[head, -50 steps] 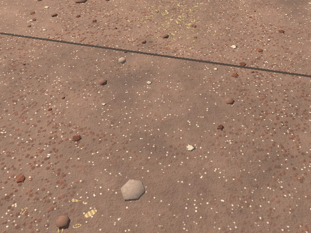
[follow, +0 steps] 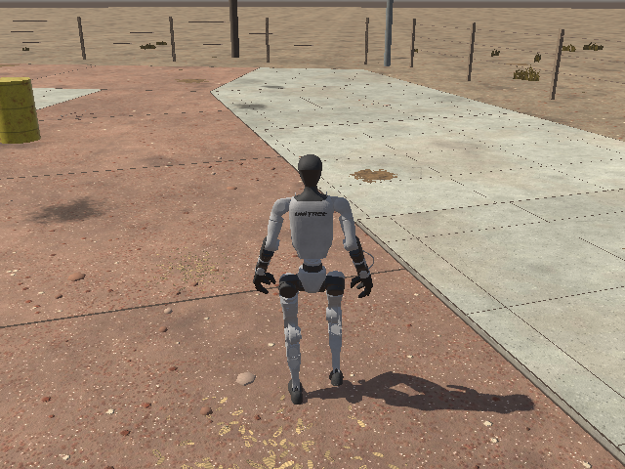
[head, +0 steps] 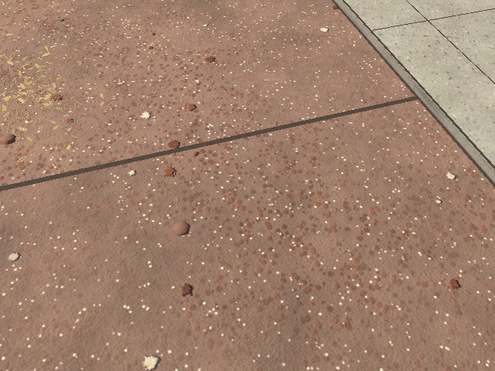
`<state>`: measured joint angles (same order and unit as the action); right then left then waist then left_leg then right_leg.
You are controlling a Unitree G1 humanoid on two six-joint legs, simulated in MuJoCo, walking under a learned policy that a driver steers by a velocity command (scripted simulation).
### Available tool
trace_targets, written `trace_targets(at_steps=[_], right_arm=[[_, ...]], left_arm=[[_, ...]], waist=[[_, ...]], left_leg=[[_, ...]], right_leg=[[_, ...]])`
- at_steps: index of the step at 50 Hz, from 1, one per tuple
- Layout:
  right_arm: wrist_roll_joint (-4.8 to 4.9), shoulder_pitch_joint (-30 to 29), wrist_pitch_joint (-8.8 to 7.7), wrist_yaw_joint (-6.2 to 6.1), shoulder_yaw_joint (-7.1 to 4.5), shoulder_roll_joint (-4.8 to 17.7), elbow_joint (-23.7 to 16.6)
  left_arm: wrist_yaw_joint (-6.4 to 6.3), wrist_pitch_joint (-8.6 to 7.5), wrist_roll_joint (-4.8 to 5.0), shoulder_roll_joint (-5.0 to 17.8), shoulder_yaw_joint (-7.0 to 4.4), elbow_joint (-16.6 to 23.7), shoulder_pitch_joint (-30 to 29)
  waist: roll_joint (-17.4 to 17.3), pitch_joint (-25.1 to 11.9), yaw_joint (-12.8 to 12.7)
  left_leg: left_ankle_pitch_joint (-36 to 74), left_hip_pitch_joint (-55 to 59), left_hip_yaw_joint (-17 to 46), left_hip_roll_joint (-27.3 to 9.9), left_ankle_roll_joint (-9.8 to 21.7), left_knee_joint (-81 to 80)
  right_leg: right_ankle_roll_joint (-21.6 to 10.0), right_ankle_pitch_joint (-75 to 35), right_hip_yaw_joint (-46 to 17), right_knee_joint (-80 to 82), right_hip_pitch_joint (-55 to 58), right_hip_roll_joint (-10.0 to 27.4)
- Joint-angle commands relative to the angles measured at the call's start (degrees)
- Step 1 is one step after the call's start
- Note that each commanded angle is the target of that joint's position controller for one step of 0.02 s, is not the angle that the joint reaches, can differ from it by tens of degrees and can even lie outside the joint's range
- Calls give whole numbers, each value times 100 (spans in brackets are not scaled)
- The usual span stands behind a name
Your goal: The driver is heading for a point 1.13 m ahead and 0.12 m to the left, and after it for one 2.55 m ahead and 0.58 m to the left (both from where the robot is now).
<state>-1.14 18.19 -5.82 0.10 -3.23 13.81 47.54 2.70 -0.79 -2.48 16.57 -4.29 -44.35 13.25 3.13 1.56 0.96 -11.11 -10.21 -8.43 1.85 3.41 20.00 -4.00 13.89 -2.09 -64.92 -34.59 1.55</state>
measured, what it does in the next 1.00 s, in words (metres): walks ahead: right foot, then left foot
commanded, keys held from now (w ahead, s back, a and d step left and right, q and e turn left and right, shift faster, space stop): w+e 0.14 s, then w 0.02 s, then w+q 0.84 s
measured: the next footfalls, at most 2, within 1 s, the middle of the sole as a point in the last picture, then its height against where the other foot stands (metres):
right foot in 0.30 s outside the picture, level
left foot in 0.82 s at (231, 330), level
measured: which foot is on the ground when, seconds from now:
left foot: down 0.00-0.30, up 0.32-0.80, down 0.82-1.00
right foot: up 0.00-0.28, down 0.30-0.84, up 0.86-1.00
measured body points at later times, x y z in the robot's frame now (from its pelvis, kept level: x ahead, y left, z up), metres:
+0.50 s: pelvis +0.27 -0.07 +0.00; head +0.30 -0.08 +0.45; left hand +0.35 +0.19 -0.12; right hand +0.29 -0.32 -0.14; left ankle +0.27 +0.09 -0.66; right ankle +0.26 -0.13 -0.74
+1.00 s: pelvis +0.54 -0.01 -0.01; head +0.57 +0.01 +0.44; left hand +0.58 +0.27 -0.13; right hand +0.67 -0.26 -0.13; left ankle +0.55 +0.03 -0.74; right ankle +0.54 -0.17 -0.65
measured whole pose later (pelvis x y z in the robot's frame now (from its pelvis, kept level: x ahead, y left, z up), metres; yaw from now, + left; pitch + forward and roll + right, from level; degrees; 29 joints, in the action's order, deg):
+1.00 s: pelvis +0.54 -0.01 -0.01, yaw +15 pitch +0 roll +0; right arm -0.2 15.5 -1.7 0.6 -4.4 15.2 49.9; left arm 0.2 -3.9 -2.2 13.4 -2.2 -47.0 11.3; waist 0.8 3.6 0.2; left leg -10.7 -14.8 -2.2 7.5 8.3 25.2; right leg 0.4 17.9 -0.8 -68.0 -28.4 5.6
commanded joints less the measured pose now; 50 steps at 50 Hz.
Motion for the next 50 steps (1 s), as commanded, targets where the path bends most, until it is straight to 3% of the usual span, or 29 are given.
trace_targets(at_steps=[1, 6, 10, 12, 13, 14, 15, 16, 17, 18, 19, 21, 22, 26, 30, 35, 38, 40, 41, 42, 43, 44, 45, 46, 48, 50], right_arm=[[10, 112, -137, 23, -65, 440, -199], [13, 422, -94, -1, -69, 566, -28], [-5, 999, 23, -50, -51, 662, 292], [5, 1101, 117, -60, -50, 804, 465], [19, 1119, 161, -61, -47, 885, 539], [75, 1078, 197, -59, -24, 890, 574], [126, 973, 175, -34, 53, 689, 384], [282, 1404, 155, 80, 235, -91, 74], [199, 820, 191, -15, -10, 694, 134], [216, 386, 163, -8, -27, 637, -8], [195, 368, 144, 3, 0, 508, 48], [7, 679, 313, 50, -14, 334, 284], [-28, 755, 393, 95, -21, 232, 343], [-60, 157, 516, 215, -52, 85, 137], [-51, -693, 489, 273, 0, 30, -156], [-99, -1548, 470, 361, 66, 73, -513], [-110, -1365, 472, 322, 9, 195, -529], [-108, -475, 438, 264, -108, 395, -301], [-156, 375, 386, 203, -230, 625, -30], [-199, 910, 383, 103, -439, 1312, 44], [-24, 630, 431, 109, -516, 1683, -61], [55, 538, 483, 78, -487, 1540, -48], [77, 261, 475, 29, -413, 1241, -31], [68, 11, 448, 18, -339, 967, -43], [119, -275, 354, 5, -245, 707, -98], [144, -149, 237, 27, -244, 776, -70]], left_arm=[[93, 11, -3, 4, 49, 415, -108], [202, -48, 44, -143, 176, 746, -1161], [186, -70, -3, -191, 230, 901, -1642], [99, -106, -48, -102, 201, 807, -1420], [51, -159, -70, -15, 158, 630, -927], [-14, -247, -130, 120, 88, 276, 30], [-112, -302, -267, 551, -43, 12, 1050], [-203, -311, -234, 1150, -168, -7, 1299], [-289, -253, -22, 1031, -194, 3, 1433], [-293, -285, 46, 755, -95, -107, 910], [-259, -340, 63, 393, -3, -135, 571], [-259, -422, 119, 5, 104, -182, 212], [-261, -475, 121, -64, 126, -223, 245], [-291, -624, 164, 74, 76, -465, 520], [-317, -622, 139, 16, 111, -631, 721], [-404, -562, 124, 286, 67, -879, 1169], [-461, -467, 97, 489, 27, -944, 1146], [-474, -354, 76, 697, -33, -920, 1051], [-450, -316, 91, 730, -39, -856, 987], [-402, -336, 164, 314, 61, -593, 1112], [-300, -400, 195, 188, 59, -208, 920], [-272, -469, 145, 404, 46, -64, 198], [-255, -547, 205, 333, 85, -20, 89], [-273, -563, 184, 290, 86, -110, 208], [-266, -356, -14, 206, 102, -156, 409], [-224, -181, -55, 123, 113, -106, 389]], waist=[[-671, 72, -125], [-706, 254, 96], [-693, 423, 271], [-790, 293, 95], [-829, 0, -154], [-700, -541, -593], [-333, -1296, -999], [1074, -2216, -761], [102, -2082, -1020], [69, -1170, -721], [-38, -666, -472], [132, -246, -98], [139, -217, -36], [96, 138, 58], [81, 394, -48], [24, 552, -267], [136, 304, -100], [196, -280, 302], [-77, -762, 704], [-955, -1376, 780], [-1714, -1780, 461], [-830, -1191, 595], [-503, -551, 393], [-112, -200, 92], [-193, -162, -228], [-278, -214, -292]], left_leg=[[1109, 267, 1017, -1684, 675, -1220], [1703, 393, 111, -1493, 464, -1128], [2220, 936, 55, -1708, 488, -981], [3871, 1266, 40, -1758, 509, -375], [4678, 1355, 33, -1711, 487, 323], [4601, 1001, -112, -1523, 387, 1412], [2740, -237, -100, -1304, 289, 2959], [-2142, -2561, -36, -292, 19, 5158], [-1869, -2915, 952, -239, 88, 5694], [-1256, -3010, 1129, -503, 150, 5473], [-901, -2783, 1060, -673, 141, 5039], [-623, -2210, 1033, -787, 30, 4659], [-539, -2048, 1013, -752, 3, 4639], [200, -2677, 948, -814, -64, 4399], [1085, -2894, 752, -782, -75, 3234], [1011, -2645, 222, -601, 214, 1984], [209, -2078, -110, -169, 536, 1736], [-366, -1026, -190, 267, 818, 1530], [-286, 209, 76, 334, 1019, 1067], [-942, 1784, 2108, -1097, 1532, 819], [-703, 2706, 5216, -2162, 2286, -261], [-502, 2419, 4622, -2045, 2073, -496], [21, 1653, 3861, -1951, 1873, -521], [716, 948, 3313, -1646, 1574, -570], [1491, 224, 2598, -1172, 1334, -662], [1959, 38, 2330, -954, 1338, -701]], right_leg=[[65, -588, -161, 207, -702, 282], [26, -1497, 403, 1856, -353, 222], [-173, -814, 667, 2784, 76, 8], [-355, -158, 857, 3126, 641, -287], [-464, -53, 910, 3378, 1271, -458], [-599, -423, 917, 3819, 2559, -555], [-846, 1, -175, 3826, 4255, 491], [-1615, -283, -3093, 4182, 6139, 2600], [-1472, -698, -3153, 4504, 5580, 2433], [-1205, -1217, -2009, 4629, 4773, 2084], [-933, -1549, -1390, 4873, 3989, 1818], [-538, -1604, -530, 5234, 3047, 1387], [-505, -1659, -345, 5364, 2838, 1331], [-504, -1940, 345, 5701, 2767, 1250], [-455, -2084, 962, 5721, 2828, 1099], [-401, -2735, 1357, 5512, 3535, 1347], [-291, -4902, 1628, 4596, 4046, 1406], [-247, -5705, 1714, 2992, 4026, 1394], [-105, -4818, 1777, 1594, 3386, 1254], [144, -2097, 1802, -431, 1654, 824], [408, 1721, 787, -1988, -256, -454], [341, 1208, 17, -1981, -941, -47], [308, 629, 42, -1555, -909, 211], [305, 387, 43, -960, -535, 402], [434, 316, 2, -389, 146, 535], [559, 251, 103, -74, 227, 502]])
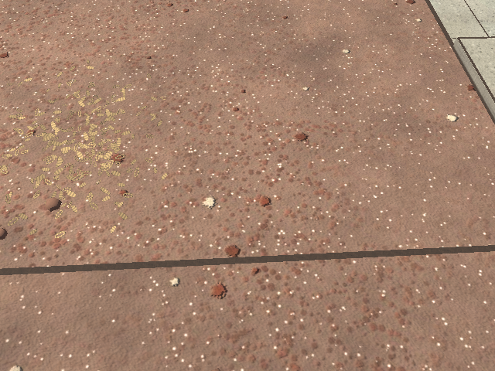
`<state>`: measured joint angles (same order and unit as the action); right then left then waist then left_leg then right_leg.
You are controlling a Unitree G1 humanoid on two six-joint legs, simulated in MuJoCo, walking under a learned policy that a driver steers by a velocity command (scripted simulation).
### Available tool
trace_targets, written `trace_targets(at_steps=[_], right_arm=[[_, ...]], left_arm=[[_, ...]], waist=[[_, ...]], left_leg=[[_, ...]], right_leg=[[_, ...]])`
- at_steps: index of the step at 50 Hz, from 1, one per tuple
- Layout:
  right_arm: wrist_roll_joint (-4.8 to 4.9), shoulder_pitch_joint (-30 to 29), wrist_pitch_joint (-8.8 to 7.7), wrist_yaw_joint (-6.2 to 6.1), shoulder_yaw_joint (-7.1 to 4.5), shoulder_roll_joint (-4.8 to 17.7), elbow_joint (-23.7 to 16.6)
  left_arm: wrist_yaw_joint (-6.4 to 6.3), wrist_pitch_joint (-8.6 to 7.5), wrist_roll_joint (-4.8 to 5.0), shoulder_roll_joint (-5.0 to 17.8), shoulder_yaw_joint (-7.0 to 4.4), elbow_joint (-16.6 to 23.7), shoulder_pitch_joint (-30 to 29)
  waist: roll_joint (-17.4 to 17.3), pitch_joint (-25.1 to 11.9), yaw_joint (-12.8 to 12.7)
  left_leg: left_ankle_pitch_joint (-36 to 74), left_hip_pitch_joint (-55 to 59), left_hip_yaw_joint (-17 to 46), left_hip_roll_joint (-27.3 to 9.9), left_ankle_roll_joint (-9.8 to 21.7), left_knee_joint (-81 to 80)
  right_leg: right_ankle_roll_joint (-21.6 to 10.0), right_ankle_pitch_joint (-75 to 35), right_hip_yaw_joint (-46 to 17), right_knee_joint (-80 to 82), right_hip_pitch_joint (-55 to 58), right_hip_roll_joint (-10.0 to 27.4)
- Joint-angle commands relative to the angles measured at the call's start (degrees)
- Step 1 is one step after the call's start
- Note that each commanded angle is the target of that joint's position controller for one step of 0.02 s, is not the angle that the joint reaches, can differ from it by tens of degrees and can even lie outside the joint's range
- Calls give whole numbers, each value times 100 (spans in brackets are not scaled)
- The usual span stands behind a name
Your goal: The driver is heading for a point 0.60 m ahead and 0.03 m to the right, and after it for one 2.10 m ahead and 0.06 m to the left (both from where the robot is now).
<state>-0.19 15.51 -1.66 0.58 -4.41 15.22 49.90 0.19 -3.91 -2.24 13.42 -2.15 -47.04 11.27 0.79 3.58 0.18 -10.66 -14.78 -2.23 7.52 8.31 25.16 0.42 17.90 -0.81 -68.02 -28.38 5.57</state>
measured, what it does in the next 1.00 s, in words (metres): walks ahead: right foot, then left foot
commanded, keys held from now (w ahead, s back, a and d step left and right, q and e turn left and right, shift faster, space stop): w+q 0.28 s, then w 0.06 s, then w+e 0.66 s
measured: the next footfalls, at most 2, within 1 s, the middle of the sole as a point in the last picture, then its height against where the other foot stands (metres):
right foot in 0.36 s outside the picture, level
left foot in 0.86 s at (207, 322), level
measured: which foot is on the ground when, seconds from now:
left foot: down 0.00-0.36, up 0.38-0.84, down 0.86-1.00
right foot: up 0.00-0.34, down 0.36-0.86, up 0.88-1.00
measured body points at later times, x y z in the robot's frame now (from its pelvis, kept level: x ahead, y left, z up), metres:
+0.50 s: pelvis +0.29 -0.04 +0.00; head +0.32 -0.05 +0.45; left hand +0.35 +0.24 -0.11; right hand +0.39 -0.30 -0.13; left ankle +0.15 +0.04 -0.65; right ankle +0.36 -0.11 -0.74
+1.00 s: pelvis +0.52 +0.04 +0.01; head +0.54 +0.05 +0.45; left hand +0.57 +0.31 -0.13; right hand +0.67 -0.22 -0.09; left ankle +0.55 +0.13 -0.74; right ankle +0.45 -0.09 -0.66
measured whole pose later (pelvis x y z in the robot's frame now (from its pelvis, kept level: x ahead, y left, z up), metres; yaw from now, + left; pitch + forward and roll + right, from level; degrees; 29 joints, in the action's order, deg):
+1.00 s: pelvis +0.52 +0.04 +0.01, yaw -2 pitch +1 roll +0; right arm -2.0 10.8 -4.4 -0.6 -1.2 13.8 42.6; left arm 1.5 -1.4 -1.4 16.9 -4.5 -48.5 19.5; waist 2.3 0.4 -1.9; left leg -10.9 -15.4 -3.4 0.5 2.3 25.0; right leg -3.5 20.6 -2.0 -61.1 -23.3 -1.6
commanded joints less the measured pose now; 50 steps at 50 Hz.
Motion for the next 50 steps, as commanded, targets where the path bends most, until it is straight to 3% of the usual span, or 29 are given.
trace_targets(at_steps=[1, 5, 9, 13, 14, 16, 17, 18, 19, 20, 21, 22, 23, 26, 28, 30, 33, 37, 40, 42, 43, 44, 45, 46, 47, 48, 50], right_arm=[[44, 212, -205, -17, -145, 721, -293], [34, 720, -192, -23, -154, 782, -240], [11, 1112, -174, -54, -160, 818, -221], [-67, 1287, -161, -111, -167, 896, -246], [-77, 1207, -163, -135, -177, 940, -283], [-82, 864, -191, -153, -184, 1026, -362], [-73, 801, -219, -125, -178, 1043, -350], [-51, 841, -264, -84, -133, 929, -294], [-44, 1045, -308, -61, -1, 477, -423], [124, 1998, -289, -29, 24, 211, -396], [-105, 1641, -237, -75, 13, 612, -254], [-152, 1000, -238, -22, 9, 645, -372], [-188, 607, -252, 10, 38, 603, -484], [-304, 445, -161, 86, 102, 458, -599], [-299, 282, -132, 106, 161, 358, -675], [-279, -222, -117, 113, 225, 298, -849], [-231, -1032, -126, 121, 320, 221, -1108], [-134, -1619, -173, 86, 350, 279, -1307], [-108, -1428, -248, 31, 307, 404, -1322], [-154, -554, -351, -62, 205, 613, -1054], [-266, 228, -421, -153, 88, 1018, -975], [-353, 628, -360, -221, -16, 1495, -982], [-261, 539, -256, -215, -71, 1445, -902], [-216, 199, -240, -173, 56, 851, -999], [-171, -48, -269, -137, 129, 545, -1000], [-182, -154, -300, -127, 165, 417, -987], [-141, -24, -390, -131, 171, 378, -852]], left_arm=[[41, 175, -72, 418, -95, 226, 446], [62, 214, -42, 471, -85, 587, -556], [108, 173, -2, 464, -33, 840, -1286], [136, 78, 55, 526, 14, 1100, -1760], [132, 50, 68, 583, 7, 1119, -1681], [97, -8, 79, 731, -45, 924, -966], [44, -52, 72, 853, -112, 703, -297], [-19, -122, 15, 991, -176, 490, 498], [-108, -145, -99, 1375, -251, 441, 1437], [-79, -70, -120, 1882, -399, 269, 1398], [-5, -12, 62, 1293, -316, 342, 938], [31, -7, 132, 896, -231, 422, 466], [61, -16, 110, 709, -178, 389, 300], [80, -104, 174, 641, -132, 110, 573], [78, -139, 216, 741, -171, -33, 830], [46, -107, 219, 843, -213, -106, 985], [39, -59, 221, 869, -251, -184, 1225], [50, -27, 179, 985, -315, -230, 1519], [18, 13, 148, 1088, -370, -159, 1397], [16, 9, 179, 1067, -379, -93, 1234], [44, -39, 241, 806, -312, 51, 1137], [32, -46, 360, 283, -198, 250, 1380], [-2, 43, 233, 668, -259, 250, 1641], [15, 122, 128, 817, -298, 131, 1396], [87, 141, 101, 706, -286, 140, 1110], [135, 180, 84, 619, -282, 145, 1008], [218, 294, 1, 564, -277, 175, 909]], waist=[[-86, -382, -194], [-312, -131, 150], [-431, -129, 445], [-516, -92, 563], [-548, -98, 482], [-608, -258, 123], [-488, -562, -157], [-220, -1037, -527], [399, -1879, -759], [1933, -2101, -190], [774, -1309, -131], [228, -645, -94], [5, -428, -55], [465, -469, 107], [422, -486, 123], [401, -290, 42], [411, -119, -170], [386, -202, -376], [439, -279, -201], [151, -589, 214], [-468, -1173, 570], [-1473, -1632, 554], [-1581, -1537, 304], [-723, -869, 209], [-456, -424, 151], [-554, -305, 62], [-735, -252, -14]], left_leg=[[1910, 440, 1646, -1447, 821, -1263], [1653, 690, 1775, -1335, 622, -1363], [1839, 1218, 1943, -1327, 517, -1145], [2468, 1564, 2213, -1453, 472, -753], [2556, 1546, 2308, -1492, 401, -654], [3165, 1268, 2242, -1492, 174, -304], [3721, 1193, 2109, -1327, 60, 370], [3499, 922, 1753, -1011, -54, 1438], [1678, 237, 1347, -697, -165, 3105], [-1978, -1439, 865, 277, -397, 4507], [-1657, -2024, 1139, -173, -304, 4879], [-1094, -2048, 1016, -419, -330, 4728], [-804, -1968, 862, -637, -370, 4422], [-703, -1599, 566, -877, -598, 3808], [-723, -1663, 435, -933, -743, 3481], [-497, -1848, 318, -1012, -883, 2907], [182, -1756, 226, -1010, -1004, 1897], [511, -1379, 207, -831, -1042, 1158], [191, -665, 297, -713, -934, 644], [110, 746, 361, -702, -745, -3], [-683, 1793, 1346, -1708, -470, -338], [-1665, 2929, 3230, -3073, -96, -875], [-2341, 2543, 4383, -3395, 317, -1131], [-2485, 1960, 3748, -3075, 263, -1193], [-1717, 1424, 2875, -2731, 153, -1301], [-953, 1143, 2216, -2485, 10, -1410], [233, 965, 1416, -2206, -78, -1471]], right_leg=[[170, -314, 23, 453, -480, 92], [307, -1163, 65, 1517, -1113, 51], [288, -1682, 24, 2448, -1265, -151], [154, -1569, 18, 3152, -1016, -392], [91, -1484, -37, 3354, -742, -429], [-123, -1180, 38, 3754, 434, -603], [-251, -1088, 152, 3954, 1294, -764], [-440, -1148, 36, 4161, 2351, -530], [-756, -3, -1527, 4235, 3525, 833], [-1595, 206, -4446, 5166, 4336, 1860], [-1571, 947, -4542, 5330, 3723, 1614], [-1487, 647, -3495, 5340, 3006, 1324], [-1380, -180, -2807, 5385, 2586, 1005], [-1294, -2082, -1902, 5426, 2204, 446], [-1427, -2447, -1724, 5506, 2133, 392], [-1494, -2112, -1638, 5714, 1945, 333], [-1375, -1795, -1539, 5829, 1768, 181], [-1257, -2134, -1647, 5478, 1922, 199], [-1079, -2195, -1938, 5033, 1880, 267], [-851, -2173, -1848, 4099, 1480, -90], [-675, -1525, -1411, 2747, 986, -477], [-490, 904, -545, 1290, -414, -1195], [-520, 1337, -330, 468, -1065, -987], [-552, 861, -469, 157, -1145, -640], [-495, 451, -434, 248, -1062, -496], [-432, 224, -377, 385, -898, -365], [-322, -48, -268, 395, -789, -289]])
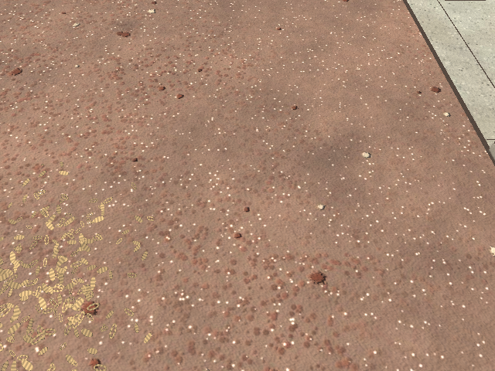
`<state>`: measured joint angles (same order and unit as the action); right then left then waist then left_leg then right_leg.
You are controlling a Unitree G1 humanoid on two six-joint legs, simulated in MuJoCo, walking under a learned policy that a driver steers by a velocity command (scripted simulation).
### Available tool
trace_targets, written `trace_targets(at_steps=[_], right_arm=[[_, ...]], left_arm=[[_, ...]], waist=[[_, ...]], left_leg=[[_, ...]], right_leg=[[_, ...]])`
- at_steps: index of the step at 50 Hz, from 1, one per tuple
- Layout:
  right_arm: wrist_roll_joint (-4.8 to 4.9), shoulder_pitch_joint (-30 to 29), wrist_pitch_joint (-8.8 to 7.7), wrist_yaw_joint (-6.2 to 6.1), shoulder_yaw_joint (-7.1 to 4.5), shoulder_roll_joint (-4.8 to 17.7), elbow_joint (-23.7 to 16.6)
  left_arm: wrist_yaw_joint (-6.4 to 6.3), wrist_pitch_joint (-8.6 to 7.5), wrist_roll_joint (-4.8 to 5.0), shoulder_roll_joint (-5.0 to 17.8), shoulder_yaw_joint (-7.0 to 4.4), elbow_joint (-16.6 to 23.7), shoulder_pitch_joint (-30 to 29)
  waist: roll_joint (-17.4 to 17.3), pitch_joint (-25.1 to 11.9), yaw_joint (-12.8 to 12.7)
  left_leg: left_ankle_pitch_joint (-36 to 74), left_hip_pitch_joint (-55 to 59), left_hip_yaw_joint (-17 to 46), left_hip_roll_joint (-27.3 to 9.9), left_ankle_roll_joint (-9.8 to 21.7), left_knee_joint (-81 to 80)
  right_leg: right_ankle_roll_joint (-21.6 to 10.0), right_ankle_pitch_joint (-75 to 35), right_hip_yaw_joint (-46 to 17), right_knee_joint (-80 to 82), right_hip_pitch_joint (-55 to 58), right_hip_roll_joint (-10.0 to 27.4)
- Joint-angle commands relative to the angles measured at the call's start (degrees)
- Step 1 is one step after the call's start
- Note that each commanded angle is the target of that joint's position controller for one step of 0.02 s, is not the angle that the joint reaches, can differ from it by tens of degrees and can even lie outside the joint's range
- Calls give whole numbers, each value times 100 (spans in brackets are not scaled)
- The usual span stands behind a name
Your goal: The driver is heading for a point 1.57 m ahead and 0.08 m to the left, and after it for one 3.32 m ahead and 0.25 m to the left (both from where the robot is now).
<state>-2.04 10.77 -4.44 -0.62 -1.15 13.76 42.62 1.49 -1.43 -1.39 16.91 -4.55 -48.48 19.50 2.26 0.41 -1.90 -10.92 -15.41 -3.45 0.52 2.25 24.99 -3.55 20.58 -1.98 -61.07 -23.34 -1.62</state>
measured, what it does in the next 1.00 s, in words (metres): walks ahead: right foot, then left foot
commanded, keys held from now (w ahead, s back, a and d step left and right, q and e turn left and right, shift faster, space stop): w+e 0.22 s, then w+q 0.78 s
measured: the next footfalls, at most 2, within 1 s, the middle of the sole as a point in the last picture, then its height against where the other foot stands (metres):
right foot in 0.38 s outside the picture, level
left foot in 0.92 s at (247, 331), level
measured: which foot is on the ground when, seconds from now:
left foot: down 0.00-0.38, up 0.40-0.90, down 0.92-1.00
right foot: up 0.00-0.36, down 0.38-0.90, up 0.92-1.00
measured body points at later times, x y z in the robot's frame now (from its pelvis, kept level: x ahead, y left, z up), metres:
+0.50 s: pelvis +0.25 -0.07 +0.00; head +0.27 -0.08 +0.44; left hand +0.43 +0.15 -0.12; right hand +0.19 -0.31 -0.15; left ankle +0.15 +0.09 -0.65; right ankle +0.27 -0.14 -0.74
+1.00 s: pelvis +0.51 -0.04 -0.02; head +0.54 -0.03 +0.43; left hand +0.50 +0.22 -0.16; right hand +0.68 -0.28 -0.14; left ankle +0.57 +0.01 -0.74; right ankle +0.35 -0.17 -0.64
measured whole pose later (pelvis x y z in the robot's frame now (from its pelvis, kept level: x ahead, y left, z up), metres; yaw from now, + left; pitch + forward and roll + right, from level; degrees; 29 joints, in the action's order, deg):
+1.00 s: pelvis +0.51 -0.04 -0.02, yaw +9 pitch +0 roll +0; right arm -1.4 7.9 -1.1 1.4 -3.9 14.8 46.7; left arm -0.2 -3.5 -0.9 13.1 -2.3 -51.9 18.2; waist 0.5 4.1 -1.0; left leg -12.2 -23.2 -5.5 4.9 7.6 34.8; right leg -0.3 24.3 5.3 -68.8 -13.9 3.1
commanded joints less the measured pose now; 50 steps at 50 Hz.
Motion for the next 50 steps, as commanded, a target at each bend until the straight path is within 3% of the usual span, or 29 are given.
trace_targets(at_steps=[1, 3, 8, 11, 14, 16, 17, 18, 19, 20, 21, 22, 23, 25, 26, 30, 34, 39, 42, 44, 45, 46, 47, 48, 49, 50], right_arm=[[72, 564, -159, 0, -171, 553, -65], [116, 730, -210, 16, -208, 607, 44], [91, 996, -178, 32, -236, 623, 268], [91, 1150, -161, 17, -277, 762, 381], [77, 1598, -97, 26, -260, 794, 679], [99, 1687, -19, 23, -268, 947, 860], [117, 1704, 18, 24, -268, 1021, 941], [176, 1666, 52, 24, -243, 1009, 983], [221, 1594, 31, 46, -163, 799, 811], [344, 2076, 24, 145, 12, 16, 531], [248, 1519, 68, 41, -231, 812, 617], [278, 1157, 46, 51, -255, 751, 500], [271, 1169, 31, 62, -223, 604, 565], [92, 1462, 200, 103, -233, 432, 800], [64, 1526, 276, 147, -238, 332, 857], [49, 887, 386, 277, -267, 177, 645], [48, 67, 365, 349, -221, 105, 369], [4, -828, 353, 448, -142, 105, 2], [-13, -776, 362, 421, -186, 218, -57], [-17, -115, 351, 363, -279, 379, 97], [-39, 587, 299, 317, -369, 517, 306], [-112, 1481, 270, 226, -545, 972, 556], [-66, 1318, 298, 157, -719, 1681, 485], [118, 1494, 358, 148, -705, 1617, 435], [138, 1140, 374, 94, -658, 1457, 490], [161, 871, 354, 83, -579, 1134, 488]], left_arm=[[116, 79, -80, 181, -31, 388, -20], [171, 121, -76, 136, -11, 530, -346], [285, 130, -62, 32, 89, 884, -1295], [357, 103, -64, -26, 174, 1107, -1894], [307, 75, -104, -56, 230, 1198, -2164], [213, 30, -142, 43, 206, 1139, -1991], [159, -24, -166, 129, 165, 976, -1517], [91, -112, -224, 243, 102, 636, -577], [-7, -169, -353, 661, -27, 373, 420], [-92, -174, -330, 1285, -156, 380, 624], [-161, -125, -94, 1185, -180, 416, 665], [-171, -143, -40, 886, -74, 329, 136], [-142, -193, -29, 480, 32, 307, -207], [-144, -283, 22, 87, 141, 263, -539], [-143, -338, 18, 28, 158, 226, -500], [-172, -495, 55, 169, 96, 4, -220], [-201, -494, 34, 86, 123, -165, 13], [-276, -448, 24, 317, 82, -396, 436], [-326, -358, 0, 494, 48, -465, 453], [-349, -254, -22, 693, -6, -463, 379], [-337, -197, -3, 763, -23, -425, 325], [-312, -193, -1, 678, 5, -285, 277], [-164, -239, 67, -62, 153, 133, 533], [-148, -320, 22, 427, 67, 322, -314], [-122, -407, 96, 365, 93, 473, -663], [-137, -462, 104, 345, 111, 413, -551]], waist=[[-864, 1, 182], [-771, -11, 171], [-713, 239, 292], [-723, 397, 426], [-696, 522, 519], [-783, 405, 352], [-807, 112, 109], [-662, -422, -327], [-261, -1160, -714], [1184, -2073, -440], [185, -1932, -705], [158, -973, -380], [104, -441, -139], [316, -49, 201], [311, -38, 250], [210, 291, 315], [166, 522, 211], [105, 665, -1], [186, 481, 120], [307, 13, 436], [200, -405, 754], [-298, -942, 1149], [-1780, -1360, 665], [-755, -1510, 986], [-518, -676, 807], [-157, -242, 530]], left_leg=[[735, 1070, 1335, -1509, 546, -1450], [1342, 1201, 960, -1541, 606, -1497], [1765, 1253, 87, -1424, 600, -1609], [1835, 1247, -297, -1451, 524, -1614], [2345, 1486, -318, -1574, 548, -1500], [3922, 1773, -328, -1609, 574, -936], [4747, 1862, -338, -1554, 551, -261], [4686, 1512, -479, -1355, 452, 821], [2830, 311, -485, -1118, 355, 2347], [-2105, -1907, -423, -103, 92, 4512], [-1884, -2175, 624, -47, 178, 5027], [-1311, -2259, 746, -316, 236, 4830], [-961, -2068, 634, -505, 231, 4406], [-654, -1520, 574, -626, 136, 4049], [-565, -1359, 550, -595, 115, 4045], [149, -2044, 493, -678, 49, 3794], [949, -2363, 324, -662, 10, 2728], [1026, -2113, -213, -492, 257, 1483], [307, -1647, -526, -114, 556, 1190], [-355, -821, -678, 311, 827, 1091], [-326, 123, -600, 496, 997, 713], [-698, 1530, 372, -53, 1292, 293], [-685, 3342, 3524, -1824, 2263, -125], [-666, 3338, 4541, -1960, 2279, -855], [-213, 2686, 3587, -1888, 2063, -956], [524, 1909, 3048, -1662, 1807, -1019]], right_leg=[[105, -449, -132, -321, -1337, 434], [167, -736, -110, -309, -1618, 479], [249, -1638, 114, 711, -1872, 541], [117, -1939, 449, 1678, -1473, 519], [-117, -1416, 620, 2412, -980, 299], [-328, -858, 815, 2751, -418, 35], [-444, -767, 880, 2987, 209, -127], [-579, -1157, 886, 3425, 1489, -208], [-804, -779, -145, 3461, 3157, 802], [-1509, -1044, -2992, 3795, 4954, 2880], [-1394, -1357, -3111, 4147, 4295, 2753], [-1150, -1712, -1986, 4294, 3450, 2411], [-890, -2001, -1365, 4558, 2702, 2124], [-524, -2079, -508, 4912, 1833, 1688], [-501, -2138, -326, 5035, 1643, 1639], [-518, -2366, 308, 5378, 1644, 1593], [-502, -2584, 893, 5404, 1784, 1477], [-438, -3307, 1340, 5215, 2403, 1679], [-330, -5240, 1613, 4454, 2920, 1745], [-291, -6525, 1724, 3155, 3040, 1754], [-224, -6147, 1774, 2007, 2696, 1698], [-28, -4567, 1802, 317, 1596, 1512], [360, 888, 1530, -1912, -1152, 275], [344, 899, 173, -2334, -1868, 88], [272, 227, 11, -2027, -2151, 469], [254, -170, 45, -1432, -1821, 671]])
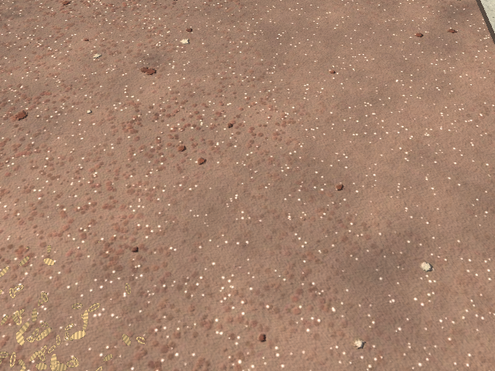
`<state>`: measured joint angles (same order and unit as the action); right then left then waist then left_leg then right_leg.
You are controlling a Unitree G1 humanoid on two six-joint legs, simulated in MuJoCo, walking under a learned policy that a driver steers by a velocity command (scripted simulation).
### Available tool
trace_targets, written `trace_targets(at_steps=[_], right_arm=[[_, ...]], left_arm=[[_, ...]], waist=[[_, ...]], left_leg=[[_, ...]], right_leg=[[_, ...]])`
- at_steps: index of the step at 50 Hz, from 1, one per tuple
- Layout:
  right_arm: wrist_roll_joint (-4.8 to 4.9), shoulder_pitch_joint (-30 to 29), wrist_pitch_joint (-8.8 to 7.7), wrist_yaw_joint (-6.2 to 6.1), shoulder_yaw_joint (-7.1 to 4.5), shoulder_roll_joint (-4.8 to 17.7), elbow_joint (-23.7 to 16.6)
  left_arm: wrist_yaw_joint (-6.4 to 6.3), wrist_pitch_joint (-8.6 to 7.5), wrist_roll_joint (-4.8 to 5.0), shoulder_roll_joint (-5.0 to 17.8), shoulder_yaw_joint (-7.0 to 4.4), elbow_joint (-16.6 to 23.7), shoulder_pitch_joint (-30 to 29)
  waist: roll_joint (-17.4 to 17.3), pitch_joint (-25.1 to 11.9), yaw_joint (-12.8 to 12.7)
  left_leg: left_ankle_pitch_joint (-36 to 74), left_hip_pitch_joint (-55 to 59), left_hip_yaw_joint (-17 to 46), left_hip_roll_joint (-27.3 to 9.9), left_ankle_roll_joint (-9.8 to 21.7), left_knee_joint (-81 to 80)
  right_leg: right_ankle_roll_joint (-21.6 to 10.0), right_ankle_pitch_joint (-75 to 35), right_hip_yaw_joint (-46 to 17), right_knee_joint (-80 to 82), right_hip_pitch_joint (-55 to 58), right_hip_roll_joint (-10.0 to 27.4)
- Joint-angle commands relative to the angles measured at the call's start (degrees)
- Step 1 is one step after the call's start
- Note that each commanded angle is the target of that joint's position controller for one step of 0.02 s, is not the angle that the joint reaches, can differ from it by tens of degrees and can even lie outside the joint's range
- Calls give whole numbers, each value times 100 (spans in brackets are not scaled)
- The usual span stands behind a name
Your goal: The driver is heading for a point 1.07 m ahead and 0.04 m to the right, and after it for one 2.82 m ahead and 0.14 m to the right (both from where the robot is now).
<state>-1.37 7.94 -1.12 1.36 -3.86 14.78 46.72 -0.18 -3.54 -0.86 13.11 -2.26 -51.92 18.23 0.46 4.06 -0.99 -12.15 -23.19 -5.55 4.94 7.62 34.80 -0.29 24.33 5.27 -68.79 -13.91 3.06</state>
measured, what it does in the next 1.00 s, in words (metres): walks ahead: right foot, then left foot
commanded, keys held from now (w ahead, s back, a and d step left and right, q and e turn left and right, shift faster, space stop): w+q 0.28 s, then w+e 0.72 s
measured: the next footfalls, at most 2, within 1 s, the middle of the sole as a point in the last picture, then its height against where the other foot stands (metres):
right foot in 0.46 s outside the picture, level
left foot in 0.98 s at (220, 274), level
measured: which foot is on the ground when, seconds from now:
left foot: down 0.00-0.46, up 0.48-0.96, down 0.98-1.00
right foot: up 0.00-0.44, down 0.46-1.00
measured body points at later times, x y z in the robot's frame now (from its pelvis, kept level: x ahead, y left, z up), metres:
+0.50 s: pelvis +0.29 -0.02 +0.00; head +0.32 -0.02 +0.45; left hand +0.44 +0.25 -0.09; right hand +0.32 -0.30 -0.13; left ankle +0.08 +0.04 -0.69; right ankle +0.41 -0.08 -0.72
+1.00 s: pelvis +0.56 +0.02 +0.01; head +0.59 +0.02 +0.45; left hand +0.53 +0.30 -0.12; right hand +0.80 -0.21 -0.06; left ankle +0.68 +0.12 -0.72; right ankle +0.41 -0.08 -0.71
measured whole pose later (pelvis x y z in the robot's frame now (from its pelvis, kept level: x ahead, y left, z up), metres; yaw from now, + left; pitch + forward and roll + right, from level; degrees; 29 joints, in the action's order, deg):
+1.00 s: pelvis +0.56 +0.02 +0.01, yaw -5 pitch +2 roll -1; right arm -2.0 -0.3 -4.6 0.4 0.4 14.3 39.6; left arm 0.0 -2.5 -0.4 15.7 -4.2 -51.2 27.2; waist -0.6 1.5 -5.9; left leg -4.5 -25.7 1.3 0.9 1.1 28.3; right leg -4.6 25.3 -13.2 -28.6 -1.7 -7.8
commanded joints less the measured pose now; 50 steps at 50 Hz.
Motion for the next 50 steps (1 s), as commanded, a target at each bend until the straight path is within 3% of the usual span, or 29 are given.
trace_targets(at_steps=[1, 2, 3, 6, 9, 13, 17, 20, 21, 22, 23, 24, 25, 26, 27, 28, 30, 33, 37, 40, 44, 46, 48, 49, 50], right_arm=[[109, 896, -17, -126, -254, 851, 48], [149, 764, -74, -127, -188, 651, 27], [158, 718, -128, -120, -171, 662, -1], [152, 963, -237, -95, -207, 847, 53], [142, 1349, -231, -95, -218, 894, 106], [130, 1756, -216, -115, -224, 913, 148], [71, 2028, -245, -179, -152, 793, 254], [22, 1825, -306, -225, -147, 936, 273], [4, 1736, -324, -235, -157, 1010, 279], [-21, 1662, -320, -224, -160, 1053, 301], [-24, 1641, -328, -212, -127, 984, 282], [60, 1907, -350, -194, -12, 551, 88], [94, 2476, -357, -138, -2, 428, 128], [-106, 1952, -343, -162, -17, 749, 117], [-102, 1372, -373, -122, -13, 779, 2], [-96, 1089, -391, -94, 19, 704, -95], [-167, 1085, -294, -50, 70, 587, -158], [-165, 879, -184, -27, 129, 475, -272], [-133, -213, -150, -15, 195, 411, -651], [-86, -773, -173, 13, 251, 346, -831], [-21, -1288, -241, 1, 287, 385, -1055], [-6, -1104, -289, -20, 261, 502, -1057], [6, -245, -354, -96, 175, 700, -805], [-49, 442, -431, -174, 90, 919, -638], [-177, 1380, -457, -288, -18, 1366, -607]], left_arm=[[15, -208, -21, 706, -128, 694, -346], [8, -93, -138, 687, -124, 658, -206], [31, 28, -182, 605, -113, 652, -68], [83, 194, -189, 528, -95, 798, -391], [93, 214, -171, 562, -93, 1072, -1169], [131, 180, -132, 563, -56, 1320, -1880], [195, 83, -104, 505, 19, 1465, -2278], [188, 35, -76, 682, -37, 1403, -1896], [152, 20, -61, 796, -93, 1264, -1464], [93, -12, -48, 897, -158, 1012, -709], [28, -59, -93, 1047, -226, 769, 168], [-23, -79, -205, 1533, -329, 704, 940], [51, 0, -128, 1784, -422, 563, 758], [133, 52, 54, 1264, -325, 669, 161], [163, 54, 81, 963, -263, 756, -228], [170, 41, 30, 828, -220, 738, -345], [134, -17, 60, 755, -182, 554, -180], [106, -76, 115, 936, -249, 410, 155], [72, -28, 116, 974, -287, 316, 548], [53, -2, 105, 1010, -321, 259, 855], [-1, 42, 22, 1057, -349, 257, 1088], [-46, 57, -4, 1131, -379, 340, 901], [-35, 43, 1, 1231, -408, 453, 556], [17, -1, 58, 1173, -392, 479, 490], [51, -59, 122, 782, -284, 677, 499]], waist=[[154, -381, 199], [117, -339, 26], [-26, -511, -74], [-70, -366, -51], [-219, -143, 219], [-355, -155, 519], [-455, -109, 690], [-571, -84, 415], [-604, -260, 220], [-477, -639, -133], [-293, -1143, -525], [577, -1883, -594], [1713, -1942, -135], [658, -1074, -3], [173, -511, 5], [21, -321, 64], [239, -307, 234], [299, -379, 234], [287, -96, -37], [327, -168, -264], [373, -216, -426], [428, -254, -251], [396, -547, 174], [61, -955, 516], [-616, -1841, 836]], left_leg=[[1227, 2140, 2761, -1793, 1061, -2048], [1887, 1744, 2365, -1530, 906, -2064], [1905, 1642, 2227, -1442, 935, -2131], [1975, 1318, 2025, -1201, 917, -2307], [1652, 1481, 2124, -1102, 758, -2418], [1836, 2024, 2267, -1073, 613, -2216], [2499, 2491, 2133, -1205, 498, -2065], [3393, 2631, 1975, -1417, 242, -1865], [4280, 2707, 1840, -1398, 151, -1452], [4920, 2748, 1601, -1237, 65, -547], [4386, 2251, 1350, -1010, -24, 656], [2274, 995, 968, -501, -211, 2578], [-1701, -667, 816, 342, -377, 3801], [-1266, -1192, 1132, -178, -292, 3990], [-729, -1205, 1072, -432, -324, 3750], [-490, -1101, 1010, -604, -363, 3431], [-390, -774, 940, -776, -541, 2952], [-386, -855, 755, -808, -798, 2524], [437, -1292, 606, -867, -1048, 1395], [984, -1240, 591, -750, -1077, 680], [944, -1098, 626, -553, -1000, 97], [682, -582, 731, -487, -884, -285], [359, 778, 675, -278, -700, -744], [402, 1874, 911, -567, -513, -1044], [-798, 3165, 2228, -1948, -208, -1199]], right_leg=[[-38, -623, -704, -273, -2411, 322], [28, -682, -721, -25, -2001, 382], [107, -652, -709, 143, -1807, 366], [294, -970, -564, 744, -1931, 354], [394, -1647, -538, 1576, -2421, 334], [378, -2250, -584, 2469, -2635, 150], [149, -2467, -376, 3292, -2374, -10], [-250, -2021, -314, 3775, -1530, -170], [-381, -1719, -245, 3848, -999, -350], [-529, -1624, -130, 4097, -202, -561], [-729, -1607, -435, 4210, 952, -279], [-1207, -914, -2496, 4329, 2319, 1108], [-1885, -1060, -5019, 5247, 2930, 1901], [-1744, -277, -4781, 5407, 2253, 1624], [-1627, -572, -3818, 5443, 1508, 1387], [-1495, -1250, -3279, 5533, 1104, 1073], [-1352, -2314, -2641, 5628, 710, 678], [-1484, -2882, -2344, 5736, 571, 532], [-1369, -2695, -2259, 5936, 491, 330], [-1207, -3037, -2256, 5718, 751, 239], [-1153, -3702, -2511, 5248, 1168, 345], [-1021, -3813, -2710, 4987, 1145, 417], [-810, -4254, -2739, 4300, 795, 252], [-666, -4064, -2471, 3312, 431, -100], [-541, -2570, -1940, 1783, -230, -429]])
Over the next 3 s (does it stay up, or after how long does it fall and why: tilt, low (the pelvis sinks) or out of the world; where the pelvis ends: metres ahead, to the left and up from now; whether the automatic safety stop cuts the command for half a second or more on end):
stays up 1.02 -0.12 0.02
